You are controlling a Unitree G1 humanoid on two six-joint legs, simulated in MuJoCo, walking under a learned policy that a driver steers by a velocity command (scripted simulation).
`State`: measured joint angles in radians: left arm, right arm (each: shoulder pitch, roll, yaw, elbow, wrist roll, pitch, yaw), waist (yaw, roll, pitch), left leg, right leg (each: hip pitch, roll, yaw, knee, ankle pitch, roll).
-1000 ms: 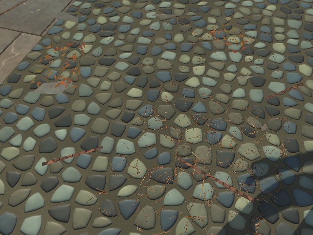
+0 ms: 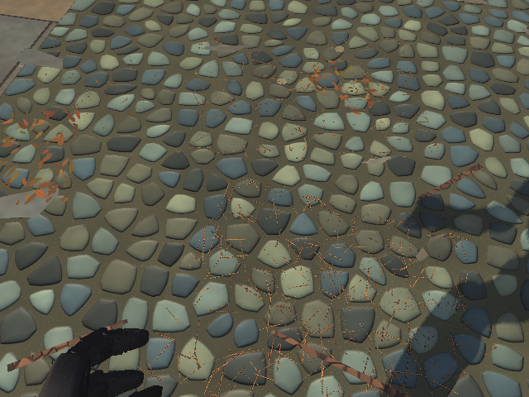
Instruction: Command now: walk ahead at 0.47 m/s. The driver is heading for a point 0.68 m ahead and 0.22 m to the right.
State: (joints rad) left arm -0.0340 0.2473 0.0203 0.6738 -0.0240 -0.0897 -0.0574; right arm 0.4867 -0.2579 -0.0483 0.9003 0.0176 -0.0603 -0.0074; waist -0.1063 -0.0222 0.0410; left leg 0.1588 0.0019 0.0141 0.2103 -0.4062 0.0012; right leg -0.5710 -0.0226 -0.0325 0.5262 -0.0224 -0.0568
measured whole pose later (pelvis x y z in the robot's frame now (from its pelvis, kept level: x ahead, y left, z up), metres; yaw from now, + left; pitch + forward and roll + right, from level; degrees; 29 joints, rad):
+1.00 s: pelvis +0.53 -0.02 +0.01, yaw -19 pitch +1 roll +3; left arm 0.11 0.28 0.06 0.68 -0.02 -0.02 -0.04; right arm 0.30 -0.29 -0.08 0.88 0.01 -0.08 0.00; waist -0.08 -0.04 0.04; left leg 0.06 0.01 0.25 0.24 -0.30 -0.02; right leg -0.64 -0.11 0.00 0.70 -0.04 -0.03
